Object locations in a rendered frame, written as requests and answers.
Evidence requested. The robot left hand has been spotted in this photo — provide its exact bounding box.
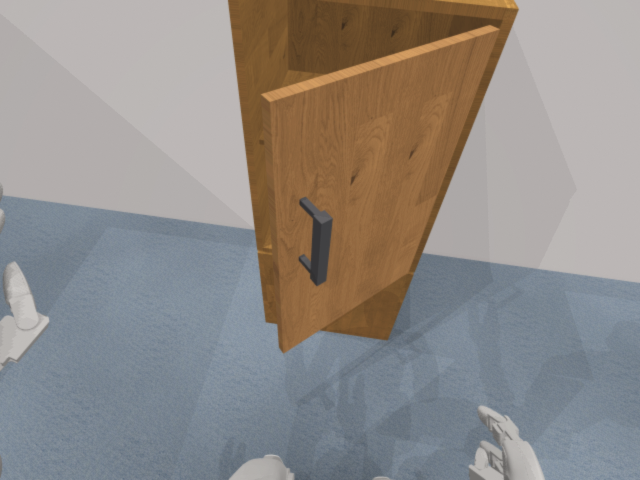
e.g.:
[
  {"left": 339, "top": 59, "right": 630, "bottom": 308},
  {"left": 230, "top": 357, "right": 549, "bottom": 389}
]
[{"left": 0, "top": 183, "right": 49, "bottom": 371}]

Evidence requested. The robot left shin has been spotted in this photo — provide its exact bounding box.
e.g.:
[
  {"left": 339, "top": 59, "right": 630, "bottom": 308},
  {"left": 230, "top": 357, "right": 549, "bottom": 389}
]
[{"left": 264, "top": 455, "right": 284, "bottom": 465}]

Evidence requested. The cupboard door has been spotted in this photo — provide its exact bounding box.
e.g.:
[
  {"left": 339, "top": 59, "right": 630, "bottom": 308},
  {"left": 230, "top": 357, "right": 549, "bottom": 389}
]
[{"left": 261, "top": 25, "right": 500, "bottom": 354}]

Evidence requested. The left robot thigh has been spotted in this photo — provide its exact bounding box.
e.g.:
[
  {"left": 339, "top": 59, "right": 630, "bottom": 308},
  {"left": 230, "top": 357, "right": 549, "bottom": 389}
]
[{"left": 229, "top": 458, "right": 294, "bottom": 480}]

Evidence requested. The handle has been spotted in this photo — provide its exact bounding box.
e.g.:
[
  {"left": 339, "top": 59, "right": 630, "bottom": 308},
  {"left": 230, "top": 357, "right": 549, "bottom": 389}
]
[{"left": 299, "top": 197, "right": 333, "bottom": 286}]

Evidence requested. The robot right hand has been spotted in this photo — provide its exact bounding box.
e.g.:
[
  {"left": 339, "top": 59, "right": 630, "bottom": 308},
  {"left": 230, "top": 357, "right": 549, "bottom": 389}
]
[{"left": 469, "top": 406, "right": 545, "bottom": 480}]

